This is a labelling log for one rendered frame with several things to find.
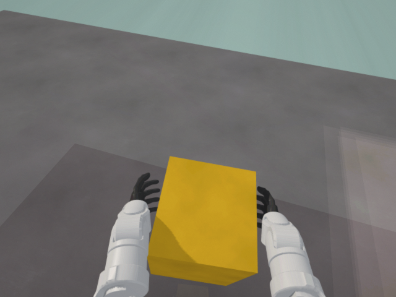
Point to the robot right forearm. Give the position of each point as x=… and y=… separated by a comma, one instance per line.
x=288, y=260

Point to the left robot hand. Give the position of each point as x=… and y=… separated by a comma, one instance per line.
x=140, y=194

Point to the carton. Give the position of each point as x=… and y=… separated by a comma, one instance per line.
x=205, y=228

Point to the robot left forearm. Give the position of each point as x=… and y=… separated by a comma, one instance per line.
x=126, y=272

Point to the right robot hand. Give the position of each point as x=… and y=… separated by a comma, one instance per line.
x=268, y=201

